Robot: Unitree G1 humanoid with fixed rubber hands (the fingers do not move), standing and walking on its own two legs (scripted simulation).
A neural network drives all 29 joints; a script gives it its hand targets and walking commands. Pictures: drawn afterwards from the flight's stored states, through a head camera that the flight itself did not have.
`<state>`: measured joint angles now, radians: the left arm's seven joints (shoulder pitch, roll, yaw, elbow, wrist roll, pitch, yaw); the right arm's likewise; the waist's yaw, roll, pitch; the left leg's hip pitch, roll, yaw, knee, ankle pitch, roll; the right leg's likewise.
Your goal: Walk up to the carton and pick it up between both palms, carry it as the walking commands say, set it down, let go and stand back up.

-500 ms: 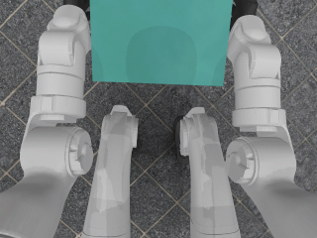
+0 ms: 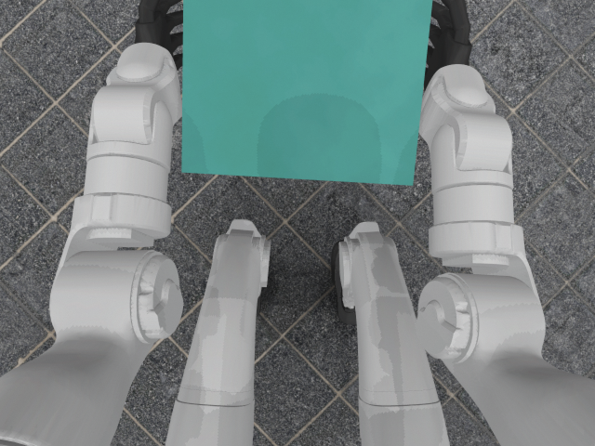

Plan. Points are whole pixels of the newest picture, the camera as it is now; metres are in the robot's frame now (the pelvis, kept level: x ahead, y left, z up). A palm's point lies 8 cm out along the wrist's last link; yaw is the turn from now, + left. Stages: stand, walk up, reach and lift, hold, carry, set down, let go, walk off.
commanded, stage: reach and lift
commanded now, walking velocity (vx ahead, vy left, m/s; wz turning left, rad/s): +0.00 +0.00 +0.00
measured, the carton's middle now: (298, 92) +0.50 +0.01 -0.12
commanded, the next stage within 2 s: none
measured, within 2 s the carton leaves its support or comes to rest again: neither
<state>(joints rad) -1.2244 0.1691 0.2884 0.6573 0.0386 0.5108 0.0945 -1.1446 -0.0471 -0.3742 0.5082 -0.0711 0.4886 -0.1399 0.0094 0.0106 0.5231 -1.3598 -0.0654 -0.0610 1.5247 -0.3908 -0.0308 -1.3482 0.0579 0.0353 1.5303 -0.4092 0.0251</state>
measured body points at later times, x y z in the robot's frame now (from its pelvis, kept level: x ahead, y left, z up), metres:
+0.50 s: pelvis +0.01 -0.01 +0.06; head +0.25 -0.01 +0.43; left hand +0.50 +0.15 +0.02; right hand +0.49 -0.15 +0.02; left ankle +0.17 +0.12 -0.54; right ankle +0.16 -0.12 -0.54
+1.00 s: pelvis +0.02 -0.01 +0.12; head +0.22 +0.00 +0.52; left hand +0.48 +0.15 +0.09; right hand +0.47 -0.15 +0.10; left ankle +0.17 +0.12 -0.54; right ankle +0.16 -0.12 -0.54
